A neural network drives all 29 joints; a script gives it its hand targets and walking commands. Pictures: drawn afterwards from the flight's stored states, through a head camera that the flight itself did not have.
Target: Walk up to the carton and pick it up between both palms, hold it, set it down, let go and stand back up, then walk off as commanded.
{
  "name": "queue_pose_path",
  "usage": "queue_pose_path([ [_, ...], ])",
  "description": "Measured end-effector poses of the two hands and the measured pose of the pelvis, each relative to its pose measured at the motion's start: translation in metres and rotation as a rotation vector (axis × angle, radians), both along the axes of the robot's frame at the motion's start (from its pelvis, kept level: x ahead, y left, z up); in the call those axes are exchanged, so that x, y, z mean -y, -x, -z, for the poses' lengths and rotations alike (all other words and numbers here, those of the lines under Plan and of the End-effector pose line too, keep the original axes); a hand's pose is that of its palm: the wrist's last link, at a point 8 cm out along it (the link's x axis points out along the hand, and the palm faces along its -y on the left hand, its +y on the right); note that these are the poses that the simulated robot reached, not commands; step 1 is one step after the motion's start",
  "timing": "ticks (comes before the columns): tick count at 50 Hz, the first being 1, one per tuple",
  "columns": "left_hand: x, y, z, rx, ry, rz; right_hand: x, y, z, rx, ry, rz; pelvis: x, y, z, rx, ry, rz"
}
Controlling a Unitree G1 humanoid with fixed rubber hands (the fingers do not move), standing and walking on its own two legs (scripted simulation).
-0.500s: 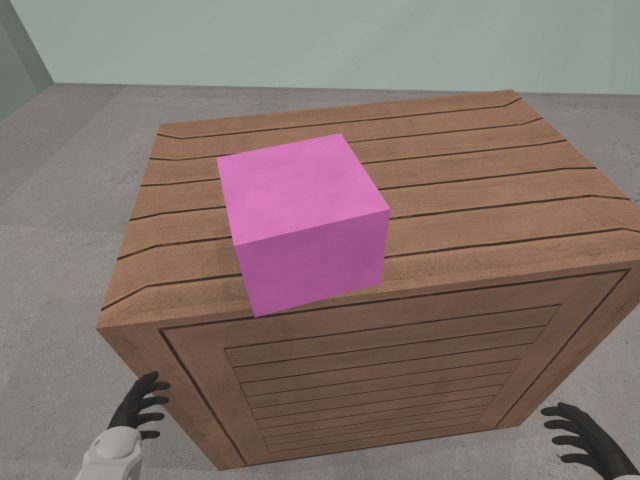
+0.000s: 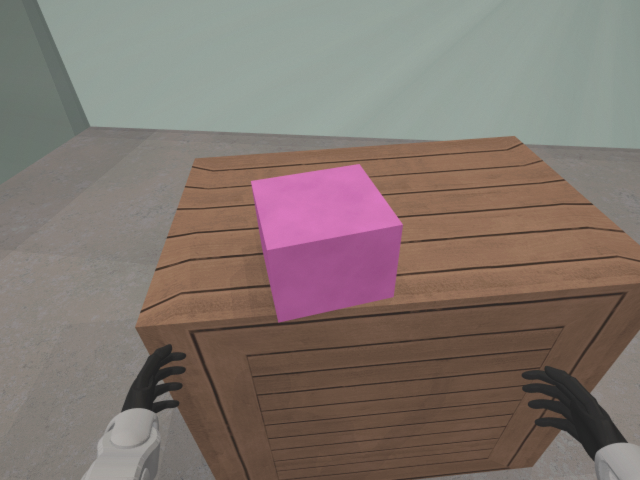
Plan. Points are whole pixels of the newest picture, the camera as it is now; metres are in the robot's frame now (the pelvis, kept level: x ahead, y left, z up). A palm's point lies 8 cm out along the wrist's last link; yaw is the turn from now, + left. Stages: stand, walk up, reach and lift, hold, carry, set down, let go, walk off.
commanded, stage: reach and lift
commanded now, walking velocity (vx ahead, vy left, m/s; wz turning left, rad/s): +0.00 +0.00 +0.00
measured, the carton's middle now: (321, 238) +0.47 +0.02 +0.08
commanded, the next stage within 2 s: none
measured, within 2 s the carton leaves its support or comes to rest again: neither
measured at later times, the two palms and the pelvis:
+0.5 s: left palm (149, 382) +0.21 +0.21 +0.09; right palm (579, 384) +0.20 -0.26 +0.08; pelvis +0.00 +0.00 +0.01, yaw +1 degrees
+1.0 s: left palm (191, 347) +0.24 +0.17 +0.11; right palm (570, 323) +0.26 -0.27 +0.11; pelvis +0.02 -0.02 +0.01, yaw +0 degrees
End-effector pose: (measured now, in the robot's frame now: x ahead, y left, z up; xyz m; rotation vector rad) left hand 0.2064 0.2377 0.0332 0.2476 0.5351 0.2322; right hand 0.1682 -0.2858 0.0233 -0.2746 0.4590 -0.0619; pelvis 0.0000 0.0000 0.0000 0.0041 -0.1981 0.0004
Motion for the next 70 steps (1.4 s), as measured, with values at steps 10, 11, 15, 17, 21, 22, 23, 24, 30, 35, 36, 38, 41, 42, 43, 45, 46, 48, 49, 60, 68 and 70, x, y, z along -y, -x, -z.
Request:
queue_pose_path([
  [10,0.015,0.007,-0.016,0.080,0.025,-0.011,-0.009,-0.021,-0.013,0.074,-0.068,-0.055,0.004,0.002,-0.004,0.004,0.012,-0.005],
  [11,0.018,0.007,-0.019,0.095,0.035,-0.011,-0.009,-0.021,-0.017,0.085,-0.075,-0.048,0.005,0.002,-0.004,-0.002,0.008,-0.007],
  [15,0.026,0.003,-0.034,0.155,0.052,-0.007,-0.008,-0.021,-0.032,0.110,-0.064,-0.030,0.008,0.001,-0.006,-0.015,-0.002,-0.009],
  [17,0.027,0.001,-0.038,0.166,0.060,-0.006,-0.009,-0.022,-0.039,0.121,-0.073,-0.026,0.008,0.001,-0.006,-0.016,-0.003,-0.008],
  [21,0.027,-0.002,-0.046,0.189,0.067,-0.010,-0.015,-0.027,-0.049,0.146,-0.091,-0.025,0.007,-0.001,-0.006,-0.018,-0.002,-0.008],
  [22,0.027,-0.003,-0.048,0.192,0.069,-0.009,-0.017,-0.028,-0.051,0.150,-0.094,-0.024,0.006,-0.001,-0.006,-0.019,-0.002,-0.009],
  [23,0.026,-0.004,-0.049,0.196,0.068,-0.012,-0.019,-0.029,-0.053,0.154,-0.100,-0.026,0.005,-0.001,-0.006,-0.019,-0.002,-0.010],
  [24,0.025,-0.004,-0.052,0.204,0.066,-0.016,-0.022,-0.030,-0.054,0.157,-0.106,-0.030,0.004,-0.001,-0.006,-0.020,-0.002,-0.010],
  [30,0.031,-0.009,-0.062,0.252,0.071,-0.024,-0.027,-0.040,-0.057,0.163,-0.128,-0.050,0.003,-0.003,-0.006,-0.022,-0.002,-0.010],
  [35,0.048,-0.015,-0.069,0.274,0.100,-0.004,-0.027,-0.050,-0.065,0.195,-0.140,-0.062,0.007,-0.009,-0.007,-0.036,-0.006,-0.009],
  [36,0.051,-0.017,-0.071,0.281,0.104,-0.001,-0.026,-0.052,-0.068,0.205,-0.141,-0.064,0.008,-0.010,-0.008,-0.040,-0.007,-0.009],
  [38,0.055,-0.020,-0.075,0.288,0.105,0.003,-0.025,-0.057,-0.073,0.227,-0.140,-0.066,0.010,-0.013,-0.009,-0.049,-0.010,-0.009],
  [41,0.059,-0.023,-0.075,0.276,0.101,0.002,-0.022,-0.065,-0.077,0.244,-0.157,-0.054,0.014,-0.016,-0.009,-0.059,-0.014,-0.009],
  [42,0.060,-0.024,-0.075,0.267,0.100,0.001,-0.020,-0.068,-0.078,0.243,-0.161,-0.049,0.015,-0.017,-0.010,-0.061,-0.015,-0.009],
  [43,0.061,-0.025,-0.073,0.255,0.099,0.000,-0.019,-0.071,-0.078,0.241,-0.162,-0.044,0.016,-0.018,-0.010,-0.062,-0.016,-0.008],
  [45,0.064,-0.027,-0.071,0.235,0.105,0.000,-0.017,-0.076,-0.078,0.237,-0.162,-0.032,0.018,-0.019,-0.010,-0.066,-0.017,-0.008],
  [46,0.065,-0.028,-0.071,0.230,0.110,0.002,-0.016,-0.079,-0.079,0.237,-0.161,-0.027,0.019,-0.020,-0.010,-0.068,-0.018,-0.007],
  [48,0.069,-0.030,-0.073,0.235,0.118,0.006,-0.015,-0.085,-0.082,0.247,-0.163,-0.025,0.020,-0.021,-0.011,-0.071,-0.019,-0.007],
  [49,0.070,-0.031,-0.076,0.242,0.121,0.009,-0.015,-0.088,-0.083,0.252,-0.165,-0.024,0.021,-0.022,-0.011,-0.072,-0.019,-0.006],
  [60,0.078,-0.051,-0.089,0.255,0.115,0.026,-0.025,-0.127,-0.113,0.337,-0.201,-0.056,0.025,-0.024,-0.011,-0.076,-0.020,-0.004],
  [68,0.071,-0.069,-0.112,0.302,0.108,0.003,-0.034,-0.154,-0.126,0.342,-0.220,-0.068,0.025,-0.021,-0.011,-0.072,-0.020,-0.004],
  [70,0.068,-0.076,-0.122,0.330,0.108,-0.005,-0.036,-0.162,-0.127,0.330,-0.223,-0.071,0.025,-0.020,-0.011,-0.071,-0.019,-0.004],
])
